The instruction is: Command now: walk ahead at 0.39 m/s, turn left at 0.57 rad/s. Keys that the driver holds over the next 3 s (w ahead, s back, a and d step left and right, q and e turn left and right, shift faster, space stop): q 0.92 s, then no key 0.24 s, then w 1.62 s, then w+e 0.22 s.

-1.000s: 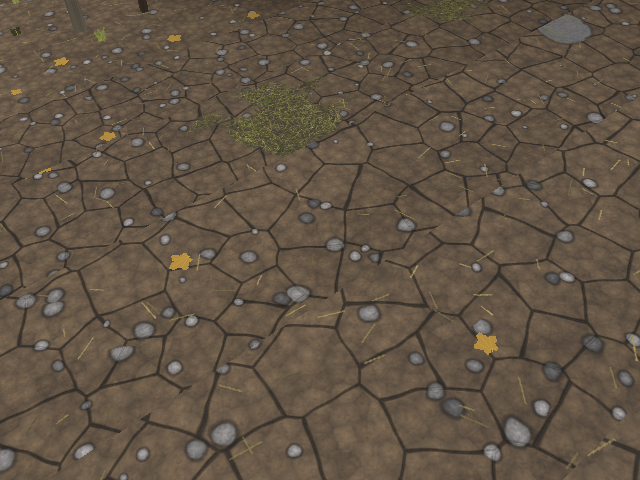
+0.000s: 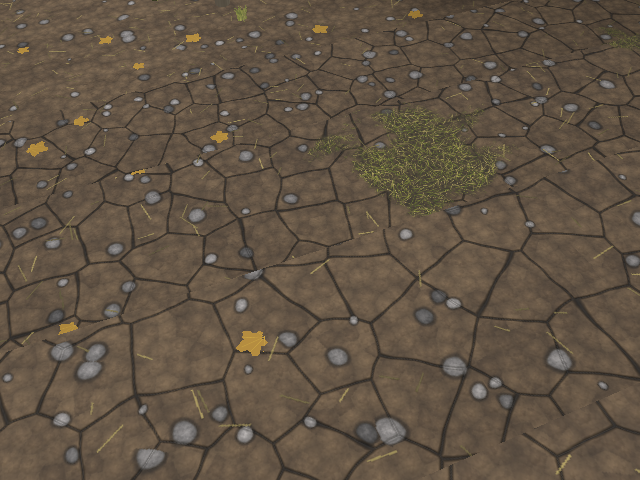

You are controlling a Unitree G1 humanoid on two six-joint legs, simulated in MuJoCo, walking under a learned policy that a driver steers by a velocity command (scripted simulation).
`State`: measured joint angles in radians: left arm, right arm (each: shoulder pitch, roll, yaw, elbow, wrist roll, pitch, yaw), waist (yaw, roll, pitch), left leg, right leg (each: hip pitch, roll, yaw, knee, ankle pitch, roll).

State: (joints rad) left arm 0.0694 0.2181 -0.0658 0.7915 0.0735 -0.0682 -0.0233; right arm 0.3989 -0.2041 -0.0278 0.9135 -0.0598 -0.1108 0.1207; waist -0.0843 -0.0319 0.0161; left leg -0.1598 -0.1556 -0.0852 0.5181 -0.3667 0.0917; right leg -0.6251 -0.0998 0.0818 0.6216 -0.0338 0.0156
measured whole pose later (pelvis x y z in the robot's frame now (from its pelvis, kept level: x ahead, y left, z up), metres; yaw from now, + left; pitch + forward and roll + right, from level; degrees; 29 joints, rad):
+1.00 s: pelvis +0.19 +0.00 +0.01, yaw +37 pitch +4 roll -1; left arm 0.19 0.29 -0.01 0.70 0.03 -0.06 0.03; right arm 0.27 -0.31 -0.04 0.57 -0.02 -0.08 0.07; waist -0.05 0.01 -0.02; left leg -0.34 -0.13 -0.23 0.52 -0.23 0.06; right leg -0.37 0.01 0.01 0.66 -0.34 0.09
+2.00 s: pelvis +0.47 +0.12 -0.15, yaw +40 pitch +1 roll +5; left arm 0.11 0.25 0.04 0.76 0.06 -0.06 -0.06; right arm 0.62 -0.22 0.01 0.97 -0.05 -0.06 0.04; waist -0.13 -0.05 0.03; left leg -0.10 0.00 -0.06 1.45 -0.83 -0.04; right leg -0.36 -0.10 -0.02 0.48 -0.13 -0.03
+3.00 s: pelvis +0.90 +0.48 -0.18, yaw +36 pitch +0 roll +4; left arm 0.07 0.18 0.01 0.84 0.08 -0.08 -0.06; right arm 0.56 -0.14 0.00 1.03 -0.09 -0.12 -0.01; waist -0.11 -0.06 0.01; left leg 0.07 -0.07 0.11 0.44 -0.50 0.01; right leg -0.61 -0.11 0.04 0.54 0.30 -0.05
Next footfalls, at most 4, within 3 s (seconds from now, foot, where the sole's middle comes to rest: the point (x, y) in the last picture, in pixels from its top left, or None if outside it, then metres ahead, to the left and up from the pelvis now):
0.04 right None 0.24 -0.15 -0.76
0.48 left None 0.18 0.10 -0.76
1.04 right None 0.29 -0.08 -0.76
1.36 left None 0.14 0.09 -0.76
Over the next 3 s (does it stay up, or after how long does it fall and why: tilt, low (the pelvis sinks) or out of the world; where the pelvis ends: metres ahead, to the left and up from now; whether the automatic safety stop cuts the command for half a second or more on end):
stays up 0.90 0.48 -0.18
